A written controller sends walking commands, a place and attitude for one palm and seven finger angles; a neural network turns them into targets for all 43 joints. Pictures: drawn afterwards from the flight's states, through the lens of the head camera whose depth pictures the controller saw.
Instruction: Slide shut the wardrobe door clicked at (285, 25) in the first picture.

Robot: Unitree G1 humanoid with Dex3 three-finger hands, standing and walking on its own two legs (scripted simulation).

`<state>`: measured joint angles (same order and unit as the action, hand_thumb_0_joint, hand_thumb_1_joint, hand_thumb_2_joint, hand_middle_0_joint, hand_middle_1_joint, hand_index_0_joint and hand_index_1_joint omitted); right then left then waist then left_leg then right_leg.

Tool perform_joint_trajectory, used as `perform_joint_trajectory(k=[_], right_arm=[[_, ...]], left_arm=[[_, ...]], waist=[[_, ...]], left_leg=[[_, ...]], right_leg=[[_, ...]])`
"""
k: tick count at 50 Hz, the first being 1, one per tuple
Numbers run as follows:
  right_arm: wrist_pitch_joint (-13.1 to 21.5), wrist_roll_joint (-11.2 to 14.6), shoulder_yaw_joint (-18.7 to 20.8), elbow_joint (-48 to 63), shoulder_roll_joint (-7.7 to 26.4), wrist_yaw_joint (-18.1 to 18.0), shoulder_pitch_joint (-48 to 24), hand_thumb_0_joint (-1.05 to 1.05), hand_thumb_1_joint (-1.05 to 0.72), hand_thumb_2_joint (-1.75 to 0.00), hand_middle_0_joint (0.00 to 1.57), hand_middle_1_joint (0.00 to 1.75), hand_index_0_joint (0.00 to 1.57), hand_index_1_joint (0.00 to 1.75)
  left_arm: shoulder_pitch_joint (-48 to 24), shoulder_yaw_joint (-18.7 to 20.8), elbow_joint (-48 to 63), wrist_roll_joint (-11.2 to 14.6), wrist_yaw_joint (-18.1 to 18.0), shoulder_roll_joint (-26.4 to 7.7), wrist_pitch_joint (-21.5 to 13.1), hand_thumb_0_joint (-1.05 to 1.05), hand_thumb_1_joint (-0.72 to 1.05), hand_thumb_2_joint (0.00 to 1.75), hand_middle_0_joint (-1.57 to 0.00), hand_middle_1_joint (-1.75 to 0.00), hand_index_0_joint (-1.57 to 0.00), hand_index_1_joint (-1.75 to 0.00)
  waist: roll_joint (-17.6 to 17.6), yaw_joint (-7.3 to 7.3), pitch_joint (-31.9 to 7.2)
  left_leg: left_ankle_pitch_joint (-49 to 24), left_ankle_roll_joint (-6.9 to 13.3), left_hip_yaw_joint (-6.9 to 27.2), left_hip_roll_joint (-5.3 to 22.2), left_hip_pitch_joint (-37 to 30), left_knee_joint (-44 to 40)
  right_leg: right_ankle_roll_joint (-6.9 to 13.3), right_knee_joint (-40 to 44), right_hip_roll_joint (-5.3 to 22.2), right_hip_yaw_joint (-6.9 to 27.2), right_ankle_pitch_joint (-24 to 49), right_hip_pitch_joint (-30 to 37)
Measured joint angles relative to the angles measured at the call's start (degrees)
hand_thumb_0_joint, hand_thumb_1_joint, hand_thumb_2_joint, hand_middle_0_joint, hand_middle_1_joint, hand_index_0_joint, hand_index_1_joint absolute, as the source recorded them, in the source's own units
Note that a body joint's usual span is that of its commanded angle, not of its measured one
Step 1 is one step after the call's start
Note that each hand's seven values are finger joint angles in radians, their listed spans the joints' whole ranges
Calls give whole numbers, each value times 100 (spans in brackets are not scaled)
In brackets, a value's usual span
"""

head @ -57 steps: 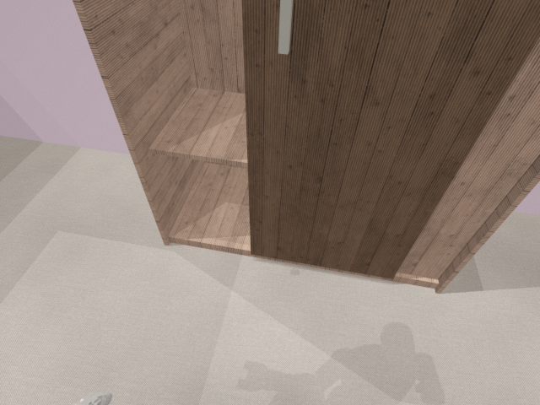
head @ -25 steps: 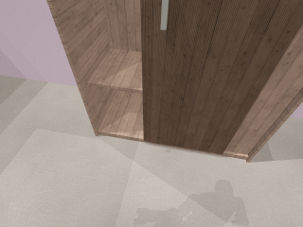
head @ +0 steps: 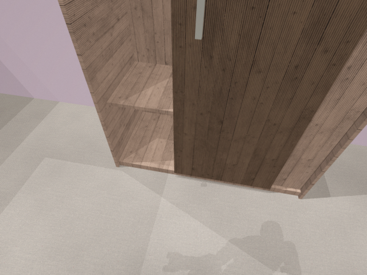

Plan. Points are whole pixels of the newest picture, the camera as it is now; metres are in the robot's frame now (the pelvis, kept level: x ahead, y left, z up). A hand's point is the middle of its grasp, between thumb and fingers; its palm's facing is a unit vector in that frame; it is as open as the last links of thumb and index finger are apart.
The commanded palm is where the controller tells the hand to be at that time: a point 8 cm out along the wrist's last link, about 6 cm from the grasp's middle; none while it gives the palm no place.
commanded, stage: look at it before walking up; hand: right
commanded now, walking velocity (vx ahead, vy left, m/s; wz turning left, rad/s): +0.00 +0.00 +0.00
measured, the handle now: (201, 2) +0.80 +0.00 +0.26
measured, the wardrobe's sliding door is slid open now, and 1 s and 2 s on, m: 0.38 0.38 0.38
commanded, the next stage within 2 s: turn to face it in 0.30 s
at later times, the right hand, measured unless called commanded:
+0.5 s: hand out of the picture +0.07 -0.25 -0.16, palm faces -0.01 +0.94 -0.33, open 7.4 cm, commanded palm none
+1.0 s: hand out of the picture +0.01 -0.18 -0.19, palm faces +0.03 +0.98 -0.19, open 7.4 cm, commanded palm none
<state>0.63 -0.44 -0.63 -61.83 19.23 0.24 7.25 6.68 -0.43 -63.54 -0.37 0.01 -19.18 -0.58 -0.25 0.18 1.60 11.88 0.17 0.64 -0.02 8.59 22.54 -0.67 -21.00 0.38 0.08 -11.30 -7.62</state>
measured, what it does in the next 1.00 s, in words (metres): stands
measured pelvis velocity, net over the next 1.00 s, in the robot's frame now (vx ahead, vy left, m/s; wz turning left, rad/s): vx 0.04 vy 0.01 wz -0.02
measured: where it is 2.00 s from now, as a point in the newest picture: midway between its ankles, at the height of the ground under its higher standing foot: (168, 260)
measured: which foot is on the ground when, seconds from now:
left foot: down 0.00-1.00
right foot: down 0.00-1.00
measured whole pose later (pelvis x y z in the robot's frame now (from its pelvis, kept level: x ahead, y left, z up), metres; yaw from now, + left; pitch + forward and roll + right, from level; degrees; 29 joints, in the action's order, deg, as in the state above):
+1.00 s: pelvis +0.04 +0.01 -0.01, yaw -1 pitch -1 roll -1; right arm -0.2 -1.2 0.4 -64.0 12.4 0.9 19.6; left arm 16.1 0.1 -63.7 -1.0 -0.2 -8.5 -0.5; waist -2.2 0.4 -0.2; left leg 21.4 0.7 -2.4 0.8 12.3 33.8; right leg -1.0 -30.4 0.3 1.3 -19.5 -10.3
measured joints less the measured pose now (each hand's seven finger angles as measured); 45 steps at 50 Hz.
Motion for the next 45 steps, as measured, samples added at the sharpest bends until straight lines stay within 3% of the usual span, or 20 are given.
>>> perform_joint_trajectory(k=[32, 39, 45], right_arm=[[-56, 7, 40, 67, -12, -49, 3, 1, -91, -90, 20, 30, 20, 30], [-110, -1, 4, 117, -255, -93, 155, 1, -91, -90, 20, 30, 20, 30], [-119, -54, 17, -83, -516, 11, 748, 1, -91, -90, 20, 30, 20, 30]], left_arm=[[4, 4, 62, 5, -4, 11, 79, 0, 91, 90, -20, -30, -20, -30], [128, -36, 105, -32, 2, 305, 161, 0, 91, 90, -20, -29, -20, -30], [534, -47, 2, -86, 35, 765, 124, 0, 91, 90, -20, -29, -20, -30]], waist=[[-23, -2, 88], [-20, 21, 17], [-114, 51, -225]], left_leg=[[98, -32, -168, 78, 42, 100], [263, -56, -263, 126, 171, 367], [771, -13, -216, 98, 232, 718]], right_leg=[[16, -154, -75, 168, -54, -140], [27, -470, -126, 263, -201, -331], [50, -695, -92, 204, -505, -319]])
